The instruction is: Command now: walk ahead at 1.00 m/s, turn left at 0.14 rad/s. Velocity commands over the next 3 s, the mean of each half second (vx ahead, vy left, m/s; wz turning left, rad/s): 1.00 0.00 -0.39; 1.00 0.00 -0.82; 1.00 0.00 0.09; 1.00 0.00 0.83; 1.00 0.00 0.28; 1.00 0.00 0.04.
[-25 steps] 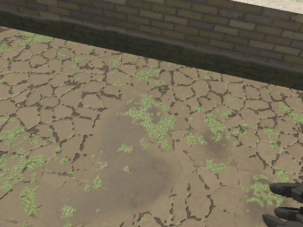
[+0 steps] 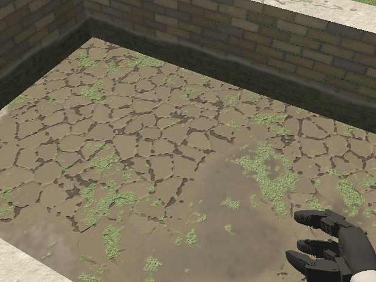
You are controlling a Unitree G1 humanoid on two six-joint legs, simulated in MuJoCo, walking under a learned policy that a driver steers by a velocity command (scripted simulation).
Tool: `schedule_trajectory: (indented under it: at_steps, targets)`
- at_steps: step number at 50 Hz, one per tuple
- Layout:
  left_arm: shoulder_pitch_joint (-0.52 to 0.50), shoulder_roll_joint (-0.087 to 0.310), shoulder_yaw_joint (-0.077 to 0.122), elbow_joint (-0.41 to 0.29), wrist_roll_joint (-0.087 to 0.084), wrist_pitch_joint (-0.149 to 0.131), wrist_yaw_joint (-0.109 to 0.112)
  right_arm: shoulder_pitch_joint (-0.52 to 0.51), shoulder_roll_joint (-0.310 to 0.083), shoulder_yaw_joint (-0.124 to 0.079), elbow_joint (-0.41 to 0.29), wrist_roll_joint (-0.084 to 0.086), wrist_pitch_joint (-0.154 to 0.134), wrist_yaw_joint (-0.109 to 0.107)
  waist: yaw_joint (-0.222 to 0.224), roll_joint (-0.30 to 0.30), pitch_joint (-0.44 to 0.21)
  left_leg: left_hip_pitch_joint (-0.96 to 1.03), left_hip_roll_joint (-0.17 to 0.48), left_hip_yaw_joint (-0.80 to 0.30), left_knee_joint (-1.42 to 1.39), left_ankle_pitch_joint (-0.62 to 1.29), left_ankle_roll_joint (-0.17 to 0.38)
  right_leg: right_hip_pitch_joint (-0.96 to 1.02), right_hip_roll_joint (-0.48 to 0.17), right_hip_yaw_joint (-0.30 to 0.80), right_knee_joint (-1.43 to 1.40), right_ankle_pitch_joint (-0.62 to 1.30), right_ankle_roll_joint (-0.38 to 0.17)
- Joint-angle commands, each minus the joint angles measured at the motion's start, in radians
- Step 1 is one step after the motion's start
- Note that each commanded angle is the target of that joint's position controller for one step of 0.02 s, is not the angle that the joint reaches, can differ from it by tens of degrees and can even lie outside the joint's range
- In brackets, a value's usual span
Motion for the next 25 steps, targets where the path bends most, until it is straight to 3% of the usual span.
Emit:
schedule_trajectory:
  at_steps: [1,2,3,4,5,6,7,8,10,12,13,14,15,16,17,18,19,20,21,22,23,24,25]
  targets:
    - [-0.047,0.039,0.032,-0.110,0.007,-0.021,0.003,0.020,-0.051,-0.008,-0.053,0.028,0.000,0.016,-0.029,0.166,-0.286,0.448,0.107,-0.116,-0.205,0.394,0.069,-0.067,0.035,0.009,-0.024,0.228,-0.040]
    - [-0.140,0.043,0.041,-0.139,0.009,-0.009,-0.005,0.044,-0.086,-0.008,-0.054,0.052,0.009,0.010,-0.099,0.237,-0.227,0.288,0.188,-0.318,-0.427,0.185,0.096,-0.090,0.087,-0.045,0.082,-0.045,-0.012]
    - [-0.217,0.061,0.058,-0.163,-0.004,0.001,-0.007,0.040,-0.104,-0.004,-0.062,0.047,0.015,0.000,-0.111,0.202,-0.142,0.213,0.217,-0.437,-0.529,0.022,0.102,-0.158,0.100,0.032,0.213,-0.068,-0.002]
    - [-0.242,0.047,0.059,-0.174,-0.012,0.006,-0.006,0.008,-0.096,0.002,-0.070,0.037,0.015,-0.014,-0.094,0.168,-0.102,0.175,0.231,-0.464,-0.544,-0.065,0.094,-0.208,0.112,0.099,0.297,-0.011,0.013]
    - [-0.226,0.021,0.054,-0.168,-0.023,0.012,-0.002,-0.031,-0.084,0.008,-0.084,0.023,0.012,-0.031,-0.069,0.177,-0.085,0.131,0.242,-0.412,-0.543,-0.117,0.071,-0.224,0.137,0.147,0.364,0.059,0.026]
    - [-0.152,0.015,0.053,-0.173,-0.018,0.019,-0.005,-0.017,-0.098,0.005,-0.099,0.006,-0.010,-0.025,-0.037,0.214,-0.107,0.116,0.244,-0.391,-0.574,-0.212,0.036,-0.218,0.129,0.135,0.413,0.095,0.038]
    - [-0.118,0.037,0.065,-0.152,-0.007,0.021,-0.004,-0.021,-0.092,0.002,-0.104,0.003,-0.024,-0.027,-0.021,0.178,-0.119,0.101,0.245,-0.370,-0.581,-0.200,0.006,-0.202,0.141,0.152,0.451,0.140,0.039]
    - [-0.084,0.045,0.072,-0.149,0.003,0.025,-0.003,-0.036,-0.086,0.001,-0.111,0.004,-0.035,-0.032,0.004,0.138,-0.139,0.073,0.243,-0.330,-0.577,-0.158,-0.019,-0.169,0.147,0.159,0.470,0.179,0.039]
    - [-0.020,0.077,0.083,-0.137,0.002,0.038,-0.013,-0.054,-0.103,-0.006,-0.119,0.006,-0.052,-0.039,0.041,0.129,-0.190,0.075,0.241,-0.255,-0.615,-0.107,-0.059,-0.085,0.150,0.116,0.447,0.179,0.030]
    - [0.061,0.097,0.086,-0.122,-0.005,0.066,-0.018,-0.076,-0.120,-0.015,-0.131,0.009,-0.059,-0.049,0.078,0.172,-0.203,0.096,0.210,-0.120,-0.691,-0.026,-0.157,0.047,0.143,0.034,0.275,0.124,0.004]
    - [0.129,0.109,0.075,-0.115,-0.009,0.070,-0.033,-0.084,-0.141,-0.031,-0.130,0.029,-0.054,-0.049,0.086,0.220,-0.222,0.133,0.177,-0.028,-0.767,0.012,-0.216,0.167,0.138,-0.046,0.082,0.043,-0.039]
    - [0.157,0.129,0.071,-0.105,-0.013,0.076,-0.043,-0.077,-0.157,-0.046,-0.119,0.036,-0.045,-0.046,0.078,0.233,-0.179,0.162,0.155,0.038,-0.809,0.065,-0.237,0.248,0.137,-0.107,-0.079,-0.022,-0.078]
    - [0.212,0.135,0.069,-0.087,-0.020,0.083,-0.050,-0.059,-0.157,-0.055,-0.099,0.030,-0.031,-0.040,0.080,0.224,-0.146,0.207,0.130,0.091,-0.790,0.103,-0.237,0.311,0.131,-0.156,-0.207,-0.076,-0.118]
    - [0.270,0.103,0.057,-0.056,-0.022,0.087,-0.056,-0.023,-0.133,-0.058,-0.076,0.024,-0.005,-0.033,0.089,0.120,-0.097,0.211,0.088,0.155,-0.636,0.073,-0.226,0.365,0.107,-0.147,-0.362,-0.058,-0.167]
    - [0.281,0.022,0.027,-0.043,-0.009,0.090,-0.070,-0.087,-0.083,-0.049,-0.070,0.043,0.023,-0.025,0.135,-0.089,0.090,0.021,-0.032,0.256,-0.243,0.027,-0.238,0.311,0.072,-0.009,-0.510,0.006,-0.253]
    - [0.142,-0.008,-0.004,-0.089,-0.009,0.077,-0.057,-0.122,-0.035,-0.031,-0.107,0.066,0.029,-0.032,0.073,-0.389,0.225,-0.372,-0.034,0.109,0.303,-0.197,-0.142,0.137,-0.105,0.389,-0.402,0.076,-0.301]
    - [-0.016,0.176,0.050,-0.164,-0.008,0.055,-0.020,-0.248,-0.102,-0.032,-0.223,-0.008,0.014,-0.030,0.048,-0.361,0.175,-0.554,-0.005,-0.057,0.247,-0.095,-0.171,0.015,-0.199,0.710,-0.664,-0.305,-0.329]
    - [-0.142,0.250,0.076,-0.217,0.005,0.036,0.008,-0.251,-0.127,-0.038,-0.241,-0.004,-0.010,-0.035,-0.007,-0.237,0.138,-0.474,0.025,-0.098,0.228,0.071,-0.167,-0.092,-0.267,0.892,-0.775,-0.478,-0.331]
    - [-0.202,0.245,0.071,-0.231,0.021,0.015,0.022,-0.206,-0.127,-0.039,-0.209,-0.007,-0.019,-0.027,-0.052,-0.108,0.071,-0.320,0.036,-0.099,0.251,0.191,-0.162,-0.112,-0.228,0.795,-0.750,-0.311,-0.290]
    - [-0.230,0.239,0.072,-0.241,0.026,-0.007,0.015,-0.119,-0.128,-0.043,-0.152,-0.012,-0.017,-0.022,-0.077,-0.050,-0.020,-0.157,0.025,-0.062,0.271,0.238,-0.171,-0.127,-0.159,0.671,-0.686,-0.117,-0.254]
    - [-0.246,0.210,0.071,-0.245,0.018,-0.028,0.005,-0.040,-0.134,-0.050,-0.115,-0.012,-0.013,-0.020,-0.088,-0.025,-0.072,-0.031,0.023,-0.033,0.277,0.257,-0.170,-0.138,-0.094,0.554,-0.612,0.021,-0.226]
    - [-0.235,0.160,0.057,-0.240,0.017,-0.038,-0.003,-0.008,-0.109,-0.044,-0.098,-0.005,-0.006,-0.024,-0.082,-0.042,-0.120,0.058,0.019,-0.013,0.245,0.234,-0.164,-0.116,-0.036,0.459,-0.564,0.121,-0.204]
    - [-0.209,0.134,0.049,-0.236,0.013,-0.038,-0.003,-0.023,-0.077,-0.024,-0.105,0.005,-0.006,-0.021,-0.058,-0.066,-0.143,0.142,0.019,0.019,0.137,0.207,-0.157,-0.093,0.015,0.371,-0.552,0.223,-0.182]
